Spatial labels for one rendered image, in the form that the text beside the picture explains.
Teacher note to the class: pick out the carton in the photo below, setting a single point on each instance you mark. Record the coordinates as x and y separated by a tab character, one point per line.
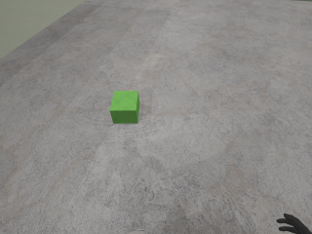
124	108

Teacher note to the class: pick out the right robot hand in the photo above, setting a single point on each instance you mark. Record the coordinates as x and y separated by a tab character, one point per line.
298	226

